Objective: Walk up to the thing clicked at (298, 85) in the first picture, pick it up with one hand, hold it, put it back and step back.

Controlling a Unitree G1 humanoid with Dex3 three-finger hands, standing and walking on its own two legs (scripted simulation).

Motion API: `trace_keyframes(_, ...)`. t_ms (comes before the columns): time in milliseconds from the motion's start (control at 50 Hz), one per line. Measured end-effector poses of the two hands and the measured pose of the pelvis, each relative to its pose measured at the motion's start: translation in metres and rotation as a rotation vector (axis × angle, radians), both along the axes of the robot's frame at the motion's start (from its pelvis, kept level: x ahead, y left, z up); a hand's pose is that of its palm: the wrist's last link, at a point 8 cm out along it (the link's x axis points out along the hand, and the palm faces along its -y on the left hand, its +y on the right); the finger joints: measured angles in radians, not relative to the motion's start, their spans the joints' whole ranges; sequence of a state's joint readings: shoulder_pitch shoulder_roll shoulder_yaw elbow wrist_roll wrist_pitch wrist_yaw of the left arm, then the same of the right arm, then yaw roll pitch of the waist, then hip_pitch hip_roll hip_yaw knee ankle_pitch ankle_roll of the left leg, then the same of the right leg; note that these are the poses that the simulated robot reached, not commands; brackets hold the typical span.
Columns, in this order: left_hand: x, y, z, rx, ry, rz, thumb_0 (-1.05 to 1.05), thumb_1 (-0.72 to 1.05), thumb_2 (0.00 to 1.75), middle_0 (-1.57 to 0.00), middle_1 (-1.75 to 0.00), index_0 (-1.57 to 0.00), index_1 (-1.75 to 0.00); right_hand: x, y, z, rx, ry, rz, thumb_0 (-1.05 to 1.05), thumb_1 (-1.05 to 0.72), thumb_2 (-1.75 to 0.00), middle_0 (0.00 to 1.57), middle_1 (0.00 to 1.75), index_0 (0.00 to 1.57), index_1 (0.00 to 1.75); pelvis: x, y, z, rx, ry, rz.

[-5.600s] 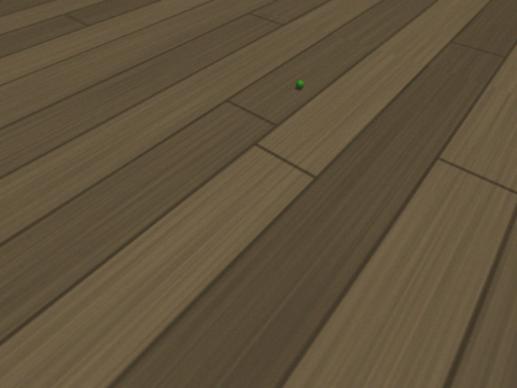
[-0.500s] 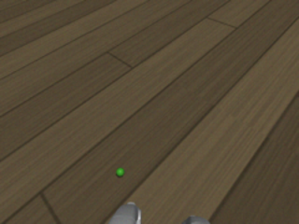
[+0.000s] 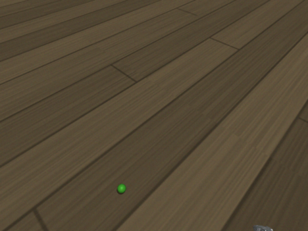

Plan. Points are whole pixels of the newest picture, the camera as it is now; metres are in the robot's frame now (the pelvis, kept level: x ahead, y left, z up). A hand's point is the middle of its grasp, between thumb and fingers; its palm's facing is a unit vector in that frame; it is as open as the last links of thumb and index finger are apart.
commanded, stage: walk up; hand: left
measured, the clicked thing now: (121, 188) +0.48 +0.23 -0.73
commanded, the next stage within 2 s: stand in 1.12 s
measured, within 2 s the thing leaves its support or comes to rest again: neither
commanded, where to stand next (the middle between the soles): +0.09 +0.01 m, yaw -2 degrees
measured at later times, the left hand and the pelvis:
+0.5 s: hand out of the picture +0.12 +0.26 -0.13, palm faces -0.06 -0.93 -0.36, open 7.3 cm; pelvis +0.02 +0.01 +0.02, yaw -2 degrees
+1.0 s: hand out of the picture +0.12 +0.26 -0.14, palm faces -0.07 -0.93 -0.37, open 7.3 cm; pelvis +0.03 +0.01 +0.02, yaw -2 degrees
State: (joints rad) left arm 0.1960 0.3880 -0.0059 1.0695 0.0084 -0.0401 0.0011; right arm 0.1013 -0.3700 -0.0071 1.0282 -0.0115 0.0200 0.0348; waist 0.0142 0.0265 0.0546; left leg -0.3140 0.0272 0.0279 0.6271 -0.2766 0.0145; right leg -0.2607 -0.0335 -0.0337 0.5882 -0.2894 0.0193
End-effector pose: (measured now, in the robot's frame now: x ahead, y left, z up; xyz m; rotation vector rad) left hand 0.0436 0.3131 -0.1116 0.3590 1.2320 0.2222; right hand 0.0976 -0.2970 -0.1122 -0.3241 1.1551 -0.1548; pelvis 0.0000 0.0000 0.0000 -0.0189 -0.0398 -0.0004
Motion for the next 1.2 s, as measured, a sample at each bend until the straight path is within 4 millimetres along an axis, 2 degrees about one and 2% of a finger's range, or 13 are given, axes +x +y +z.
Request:
trace_keyframes(120, 0.011, 0.001, 0.007, 0.0, 0.002, 0.006, 0.0, 0.91, 0.9, -0.2, -0.3, -0.21, -0.3, 0.001, 0.004, 0.002, 0.012, 0.031, -0.014, 0.01, -0.91, -0.9, 0.21, 0.3, 0.2, 0.3, 0.009, 0.001, 0.008, 0.006, -0.001, -0.002)
trace_keyframes(360, 0.058, -0.006, 0.014, -0.019, -0.055, -0.031, 0.0, 0.91, 0.9, -0.2, -0.3, -0.21, -0.3, 0.009, -0.002, 0.015, -0.004, 0.013, -0.066, 0.01, -0.91, -0.9, 0.21, 0.3, 0.2, 0.3, 0.017, 0.004, 0.016, 0.014, -0.009, -0.016)
trace_keyframes(480, 0.072, -0.01, 0.015, -0.029, -0.065, -0.054, 0.0, 0.91, 0.9, -0.2, -0.3, -0.21, -0.3, 0.007, -0.004, 0.018, -0.01, 0.008, -0.088, 0.01, -0.91, -0.9, 0.21, 0.3, 0.2, 0.3, 0.019, 0.006, 0.018, 0.016, -0.008, -0.026)
trace_keyframes(820, 0.073, -0.006, 0.013, -0.024, -0.008, -0.055, 0.0, 0.91, 0.9, -0.2, -0.3, -0.21, -0.3, -0.012, 0.001, 0.011, -0.002, 0.077, -0.128, 0.01, -0.91, -0.9, 0.21, 0.3, 0.2, 0.3, 0.029, 0.009, 0.018, 0.021, -0.002, -0.039)
trace_keyframes(1200, 0.083, -0.01, 0.015, -0.033, -0.03, -0.048, 0.0, 0.91, 0.9, -0.2, -0.3, -0.21, -0.3, 0.009, 0.004, 0.015, 0.0, 0.029, -0.113, 0.01, -0.91, -0.9, 0.21, 0.3, 0.2, 0.3, 0.034, 0.008, 0.02, 0.023, -0.008, -0.037)
